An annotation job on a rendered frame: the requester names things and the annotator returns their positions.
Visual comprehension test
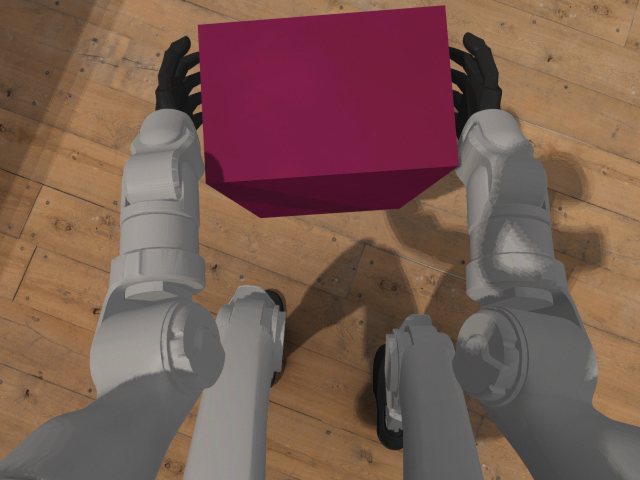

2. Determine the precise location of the robot left upper arm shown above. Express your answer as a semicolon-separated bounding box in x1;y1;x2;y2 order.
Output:
0;299;225;480

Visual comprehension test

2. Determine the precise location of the left robot shin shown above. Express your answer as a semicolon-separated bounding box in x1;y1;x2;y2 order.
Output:
216;285;275;329

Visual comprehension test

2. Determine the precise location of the robot right thigh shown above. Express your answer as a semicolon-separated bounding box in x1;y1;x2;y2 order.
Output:
385;325;484;480

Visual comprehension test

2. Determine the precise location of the robot right hand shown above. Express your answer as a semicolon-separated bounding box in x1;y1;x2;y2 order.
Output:
449;32;502;140

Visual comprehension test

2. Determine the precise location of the left robot forearm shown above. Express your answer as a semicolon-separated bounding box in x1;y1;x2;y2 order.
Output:
90;109;206;385

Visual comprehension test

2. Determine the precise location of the right robot forearm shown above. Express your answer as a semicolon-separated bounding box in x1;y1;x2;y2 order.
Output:
455;109;598;367

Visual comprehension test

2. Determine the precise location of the robot right upper arm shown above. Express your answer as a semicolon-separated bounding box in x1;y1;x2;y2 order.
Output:
452;306;640;480

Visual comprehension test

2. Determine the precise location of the carton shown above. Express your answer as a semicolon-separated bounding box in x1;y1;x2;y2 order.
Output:
198;5;459;218

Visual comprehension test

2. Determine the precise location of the robot left hand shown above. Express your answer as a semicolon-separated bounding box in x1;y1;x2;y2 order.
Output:
155;36;203;130

